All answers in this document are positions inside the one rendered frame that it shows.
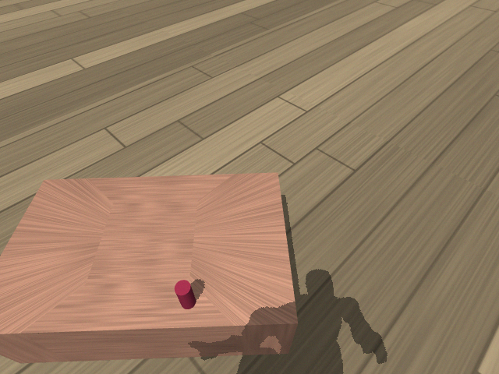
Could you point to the can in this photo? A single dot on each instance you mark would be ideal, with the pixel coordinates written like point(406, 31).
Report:
point(185, 294)

